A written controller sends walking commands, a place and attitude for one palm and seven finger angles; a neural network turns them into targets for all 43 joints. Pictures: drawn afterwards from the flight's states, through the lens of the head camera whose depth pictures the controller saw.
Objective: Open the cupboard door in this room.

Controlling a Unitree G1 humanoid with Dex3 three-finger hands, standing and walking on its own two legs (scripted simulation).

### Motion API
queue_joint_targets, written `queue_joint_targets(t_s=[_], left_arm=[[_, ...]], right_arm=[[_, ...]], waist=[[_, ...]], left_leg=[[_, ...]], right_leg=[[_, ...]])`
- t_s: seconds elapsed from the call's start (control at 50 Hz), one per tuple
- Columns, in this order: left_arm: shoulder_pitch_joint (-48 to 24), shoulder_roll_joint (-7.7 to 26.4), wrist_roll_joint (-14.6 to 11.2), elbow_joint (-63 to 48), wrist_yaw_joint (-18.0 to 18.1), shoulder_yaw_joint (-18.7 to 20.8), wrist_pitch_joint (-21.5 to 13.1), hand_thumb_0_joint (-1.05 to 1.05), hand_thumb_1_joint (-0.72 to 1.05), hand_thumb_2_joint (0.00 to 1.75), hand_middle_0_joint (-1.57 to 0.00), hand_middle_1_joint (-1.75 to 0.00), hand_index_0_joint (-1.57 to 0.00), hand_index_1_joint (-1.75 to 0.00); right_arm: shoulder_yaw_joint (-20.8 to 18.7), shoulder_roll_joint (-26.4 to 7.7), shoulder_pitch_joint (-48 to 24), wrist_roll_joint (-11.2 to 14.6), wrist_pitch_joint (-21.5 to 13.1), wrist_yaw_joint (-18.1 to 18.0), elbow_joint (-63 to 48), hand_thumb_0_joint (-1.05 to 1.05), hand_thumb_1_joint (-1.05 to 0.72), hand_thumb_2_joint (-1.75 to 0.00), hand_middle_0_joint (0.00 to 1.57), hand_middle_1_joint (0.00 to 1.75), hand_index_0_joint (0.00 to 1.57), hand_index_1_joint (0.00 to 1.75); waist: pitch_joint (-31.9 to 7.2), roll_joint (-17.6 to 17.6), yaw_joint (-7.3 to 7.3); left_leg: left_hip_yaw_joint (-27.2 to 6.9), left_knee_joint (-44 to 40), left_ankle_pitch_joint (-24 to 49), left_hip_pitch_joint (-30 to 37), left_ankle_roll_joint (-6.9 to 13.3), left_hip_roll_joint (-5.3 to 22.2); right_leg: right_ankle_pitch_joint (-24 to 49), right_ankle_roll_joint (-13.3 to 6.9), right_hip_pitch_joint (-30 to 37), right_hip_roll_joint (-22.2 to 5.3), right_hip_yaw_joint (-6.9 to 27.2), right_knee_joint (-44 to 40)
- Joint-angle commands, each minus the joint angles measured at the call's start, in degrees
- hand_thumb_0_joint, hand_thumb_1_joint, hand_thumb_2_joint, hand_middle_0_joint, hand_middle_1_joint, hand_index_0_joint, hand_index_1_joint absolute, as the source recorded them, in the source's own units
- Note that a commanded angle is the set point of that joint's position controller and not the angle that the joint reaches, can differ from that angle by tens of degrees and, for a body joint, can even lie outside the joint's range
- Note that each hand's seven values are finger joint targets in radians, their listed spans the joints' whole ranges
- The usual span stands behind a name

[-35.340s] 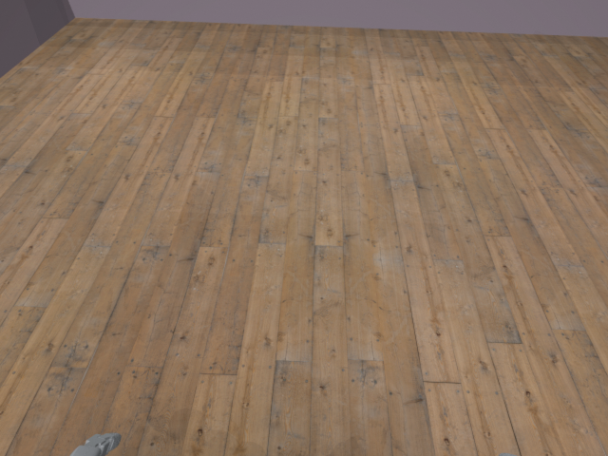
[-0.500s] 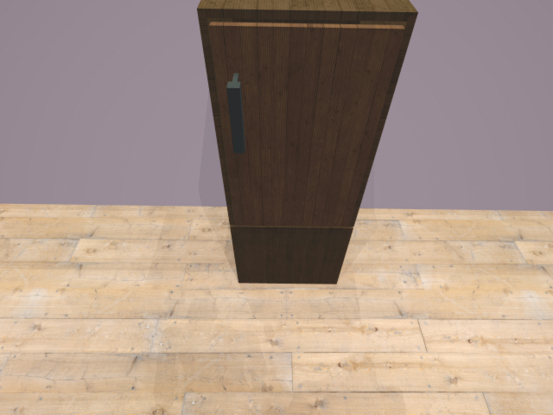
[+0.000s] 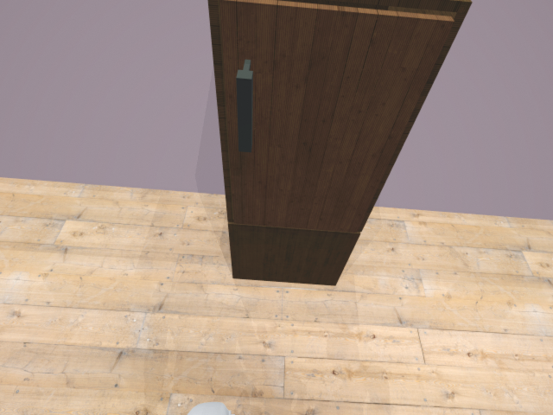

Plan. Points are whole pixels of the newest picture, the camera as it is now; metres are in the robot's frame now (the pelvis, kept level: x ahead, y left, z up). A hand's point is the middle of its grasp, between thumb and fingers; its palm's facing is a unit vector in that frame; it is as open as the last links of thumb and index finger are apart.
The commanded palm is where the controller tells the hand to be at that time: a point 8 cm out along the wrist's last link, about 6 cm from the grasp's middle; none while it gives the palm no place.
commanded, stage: shuffle to correct the standing spot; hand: left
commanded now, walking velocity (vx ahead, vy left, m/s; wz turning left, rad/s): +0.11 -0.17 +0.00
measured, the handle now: (246, 107) +0.61 +0.11 +0.09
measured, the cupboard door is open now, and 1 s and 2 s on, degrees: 0 0 0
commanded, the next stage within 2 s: come to a stop and stand still in 0.32 s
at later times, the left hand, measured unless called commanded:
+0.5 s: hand (211, 381) +0.19 +0.12 -0.15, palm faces -0.02 -0.97 -0.24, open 7.4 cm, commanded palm none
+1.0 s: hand out of the picture +0.08 +0.15 -0.16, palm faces +0.09 -0.98 -0.20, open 7.3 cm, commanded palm none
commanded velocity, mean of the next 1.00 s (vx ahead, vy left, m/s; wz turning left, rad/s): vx -0.02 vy -0.01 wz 0.01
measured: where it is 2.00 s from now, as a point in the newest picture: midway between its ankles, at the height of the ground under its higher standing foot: outside the picture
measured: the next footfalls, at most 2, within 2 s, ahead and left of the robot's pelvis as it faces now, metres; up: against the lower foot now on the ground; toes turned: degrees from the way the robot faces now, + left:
left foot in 0.04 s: +0.06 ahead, +0.12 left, +0.00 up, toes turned +7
right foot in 0.44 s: +0.18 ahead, -0.20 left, +0.00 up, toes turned -7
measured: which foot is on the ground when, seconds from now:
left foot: up 0.00-0.02, down 0.04-0.44, up 0.46-0.86, down 0.88-1.00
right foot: down 0.00-0.04, up 0.06-0.42, down 0.44-0.88, up 0.90-1.00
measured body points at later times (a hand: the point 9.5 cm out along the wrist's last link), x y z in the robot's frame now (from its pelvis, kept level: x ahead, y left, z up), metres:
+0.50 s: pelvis +0.09 -0.07 +0.01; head +0.14 -0.09 +0.46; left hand +0.19 +0.17 -0.13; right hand +0.06 -0.32 -0.15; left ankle +0.03 +0.09 -0.68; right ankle +0.14 -0.19 -0.72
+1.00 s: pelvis +0.07 -0.04 +0.02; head +0.09 -0.02 +0.47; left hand +0.08 +0.20 -0.14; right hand +0.16 -0.27 -0.11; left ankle +0.08 +0.03 -0.72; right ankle +0.08 -0.19 -0.67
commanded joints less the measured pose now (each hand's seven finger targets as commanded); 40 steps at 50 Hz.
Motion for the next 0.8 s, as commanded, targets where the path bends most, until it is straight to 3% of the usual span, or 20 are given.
queue_joint_targets(t_s=[0.0, 0.02, 0.04, 0.06, 0.1, 0.14, 0.18, 0.3, 0.34, 0.36, 0.38, 0.4, 0.42, 0.44, 0.46, 0.5, 0.52, 0.66, 0.74, 0.78], left_arm=[[-0.12, 3.69, -1.32, -3.20, -0.76, 0.42, 1.02, 0.00, 0.90, 0.90, -0.20, -0.30, -0.20, -0.30], [-0.12, 3.80, -1.34, -5.14, -0.96, 0.24, 0.83, 0.00, 0.90, 0.90, -0.20, -0.30, -0.20, -0.30], [-3.89, 5.51, -0.64, -6.91, -0.98, 0.51, 1.17, 0.00, 0.90, 0.90, -0.20, -0.30, -0.20, -0.30], [-5.75, 3.94, -0.02, -6.56, -1.03, 0.63, 1.23, 0.00, 0.90, 0.90, -0.20, -0.30, -0.20, -0.30], [-2.73, 3.47, 0.14, -5.33, -1.75, 1.04, 1.81, 0.00, 0.90, 0.90, -0.20, -0.30, -0.20, -0.30], [-0.38, 2.71, -0.29, -4.31, -2.16, 0.77, 2.53, 0.00, 0.90, 0.90, -0.20, -0.30, -0.20, -0.30], [-0.75, 2.37, -0.56, -4.53, -2.54, 0.61, 3.01, 0.00, 0.90, 0.90, -0.20, -0.30, -0.20, -0.30], [-8.30, 3.60, -0.60, -8.01, -3.17, 0.70, 2.87, 0.00, 0.90, 0.90, -0.20, -0.30, -0.20, -0.30], [-7.36, 4.81, -0.67, -8.05, -3.16, 1.02, 2.50, 0.00, 0.90, 0.90, -0.20, -0.30, -0.20, -0.30], [-4.09, 5.65, -0.69, -7.14, -3.15, 1.45, 2.21, 0.00, 0.90, 0.90, -0.20, -0.30, -0.20, -0.30], [0.39, 8.44, -0.56, -5.74, -2.91, 2.05, 1.74, 0.00, 0.90, 0.90, -0.20, -0.30, -0.20, -0.30], [3.53, 13.87, -0.05, -5.00, -2.10, 3.12, 1.37, 0.00, 0.90, 0.90, -0.20, -0.30, -0.20, -0.30], [4.60, 16.06, -0.53, -5.14, -1.51, 2.96, 1.72, 0.00, 0.90, 0.90, -0.20, -0.30, -0.20, -0.30], [2.25, 13.44, -0.74, -5.34, -0.62, 2.63, 1.50, 0.00, 0.90, 0.90, -0.20, -0.30, -0.20, -0.30], [-2.00, 11.94, -0.71, -5.97, -0.29, 2.10, 1.55, 0.00, 0.90, 0.90, -0.20, -0.30, -0.20, -0.30], [-6.80, 8.88, -0.81, -6.74, 0.46, 0.79, 0.88, 0.00, 0.90, 0.90, -0.20, -0.30, -0.20, -0.30], [-7.23, 9.15, -0.64, -6.91, 0.66, 0.53, 0.69, 0.00, 0.90, 0.90, -0.20, -0.30, -0.20, -0.30], [-4.30, 11.74, -0.54, -6.50, 1.48, 2.00, 1.34, 0.00, 0.90, 0.90, -0.20, -0.30, -0.20, -0.30], [-5.57, 12.28, -0.24, -7.25, 1.55, 2.41, 1.67, 0.00, 0.90, 0.90, -0.20, -0.30, -0.20, -0.30], [-6.58, 12.50, -0.27, -7.66, 1.28, 2.39, 1.91, 0.00, 0.90, 0.90, -0.20, -0.30, -0.20, -0.30]], right_arm=[[-2.39, -9.82, 19.07, -1.31, -2.56, -0.30, 1.44, 0.00, -0.90, -0.90, 0.20, 0.30, 0.20, 0.30], [-3.11, -14.80, 21.88, -1.30, -2.39, -0.79, 1.08, 0.00, -0.90, -0.90, 0.20, 0.30, 0.20, 0.30], [-3.30, -16.20, 18.36, -0.80, -2.08, -0.95, -0.39, 0.00, -0.90, -0.90, 0.20, 0.30, 0.20, 0.30], [-2.87, -14.37, 13.60, -1.04, -2.33, -1.20, -1.55, 0.00, -0.90, -0.90, 0.20, 0.30, 0.20, 0.30], [-1.29, -10.07, 7.12, -0.83, -3.18, -1.34, -3.45, 0.00, -0.90, -0.90, 0.20, 0.30, 0.20, 0.30], [-1.20, -9.93, 5.62, -0.63, -3.52, -1.34, -3.98, 0.00, -0.90, -0.90, 0.20, 0.30, 0.20, 0.30], [-1.67, -11.17, 5.14, -0.56, -3.30, -1.12, -4.27, 0.00, -0.90, -0.90, 0.20, 0.30, 0.20, 0.30], [-3.48, -13.63, 5.90, -0.96, -1.79, -0.53, -4.09, 0.00, -0.90, -0.90, 0.20, 0.30, 0.20, 0.30], [-4.05, -14.26, 4.92, -0.94, -1.27, -0.50, -4.17, 0.00, -0.90, -0.90, 0.20, 0.30, 0.20, 0.30], [-4.05, -14.28, 4.38, -0.91, -1.03, -0.43, -4.20, 0.00, -0.90, -0.90, 0.20, 0.30, 0.20, 0.30], [-4.06, -13.31, 4.99, -0.57, -0.95, -0.19, -4.05, 0.00, -0.90, -0.90, 0.20, 0.30, 0.20, 0.30], [-3.22, -8.97, 7.10, -0.07, -0.80, 0.13, -4.42, 0.00, -0.90, -0.90, 0.20, 0.30, 0.20, 0.30], [-1.95, -6.69, 5.63, 0.19, -0.01, -0.27, -6.49, 0.00, -0.90, -0.90, 0.20, 0.30, 0.20, 0.30], [-1.73, -6.64, 4.31, 0.44, 0.93, -0.62, -6.81, 0.00, -0.90, -0.90, 0.20, 0.30, 0.20, 0.30], [-1.79, -6.62, 4.00, 0.45, 0.91, -0.47, -6.02, 0.00, -0.90, -0.90, 0.20, 0.30, 0.20, 0.30], [-1.09, -5.27, 4.24, 0.61, 0.82, 0.18, -4.02, 0.00, -0.90, -0.90, 0.20, 0.30, 0.20, 0.30], [-0.84, -4.48, 4.29, 0.78, 1.04, 0.34, -3.73, 0.00, -0.90, -0.90, 0.20, 0.30, 0.20, 0.30], [-1.27, -6.32, -0.28, 0.46, 2.03, 0.83, -6.27, 0.00, -0.90, -0.90, 0.20, 0.30, 0.20, 0.30], [-1.44, -6.14, -1.38, 0.63, 2.04, 1.23, -7.98, 0.00, -0.90, -0.90, 0.20, 0.30, 0.20, 0.30], [-1.37, -5.68, 0.62, 0.64, 1.66, 1.31, -7.91, 0.00, -0.90, -0.90, 0.20, 0.30, 0.20, 0.30]], waist=[[-4.53, 15.74, -8.70], [-6.15, 19.89, -8.92], [-2.50, 7.26, -7.93], [2.26, 5.94, -6.18], [3.49, 9.23, -2.40], [0.71, 11.46, -1.04], [-1.32, 10.68, -0.89], [-1.16, 13.28, -3.31], [-1.85, 13.87, -2.47], [-3.81, 11.85, -0.69], [-6.27, 6.06, 1.42], [-10.33, -10.31, 2.64], [-11.40, -15.77, 2.97], [-11.73, -15.67, 2.41], [-7.86, -13.69, 1.05], [-6.20, -5.17, -1.21], [-6.04, -4.40, -1.36], [-6.38, -4.44, 1.49], [-7.70, -4.88, 1.08], [-7.99, -5.56, -0.15]], left_leg=[[-17.58, -29.70, 21.94, 26.23, 4.59, 11.39], [-37.63, -38.56, 25.56, 25.99, 12.05, 25.24], [-39.97, -39.60, 22.23, 19.87, 15.82, 28.50], [-34.43, -38.71, 25.80, 15.79, 14.38, 25.61], [-20.53, -37.41, 34.21, 11.91, 10.12, 19.50], [-10.96, -35.43, 43.04, 12.55, 7.80, 15.22], [-5.89, -35.20, 44.24, 13.49, 6.82, 13.51], [-4.55, -33.56, 39.70, 13.95, 5.18, 13.30], [-5.52, -30.47, 37.63, 11.70, 4.00, 13.42], [-4.54, -26.70, 35.23, 10.44, 2.39, 11.85], [-2.39, -19.75, 30.10, 7.17, 0.45, 8.72], [3.30, -6.08, 12.14, -2.51, -2.02, 2.36], [-0.02, 6.09, -8.19, -6.66, -2.34, -1.79], [-4.26, 8.64, -6.52, -3.55, -1.71, 0.22], [-4.78, 10.73, -3.44, -3.99, -1.63, 0.89], [-5.14, 6.45, 2.33, 0.05, -2.05, 1.31], [-4.44, 2.28, 2.72, 1.55, -2.42, 0.62], [-4.94, -1.54, 3.23, -0.75, -3.22, -2.30], [-5.67, -6.22, 3.65, 2.00, -2.72, -2.28], [-3.86, -14.18, 7.70, 6.69, -2.44, -2.96]], right_leg=[[14.88, -1.33, -20.99, -1.31, 0.12, 18.36], [-5.73, -0.36, -26.93, 2.16, 3.26, 32.59], [-4.66, -0.98, -29.31, -1.14, 7.99, 38.90], [0.14, -0.34, -31.49, -2.79, 8.70, 41.20], [6.24, 1.12, -28.91, -4.61, 8.61, 38.32], [9.02, 2.26, -24.90, -4.52, 6.46, 32.10], [10.87, 2.96, -22.34, -4.38, 4.28, 23.68], [12.62, 3.04, -16.37, -2.68, -0.07, 4.37], [14.93, 2.22, -10.13, -1.90, -0.53, -2.05], [18.33, 1.95, -4.39, -0.71, -1.59, -7.17], [21.87, 1.43, 3.64, -2.07, 0.39, -11.87], [31.13, -2.48, 13.26, -13.79, 11.48, -14.71], [40.16, -7.45, 11.10, -20.85, 18.94, -15.99], [40.07, -9.02, 4.64, -20.19, 18.05, -17.72], [38.15, -9.86, 1.68, -19.14, 16.88, -17.40], [43.11, -9.15, -2.88, -16.67, 11.02, -15.02], [46.91, -9.00, -3.67, -16.53, 9.93, -14.18], [53.03, -12.16, 0.96, -21.00, 15.19, -14.55], [45.10, -11.67, -0.45, -20.68, 15.68, -15.04], [37.85, -9.58, -2.94, -18.84, 14.49, -14.63]])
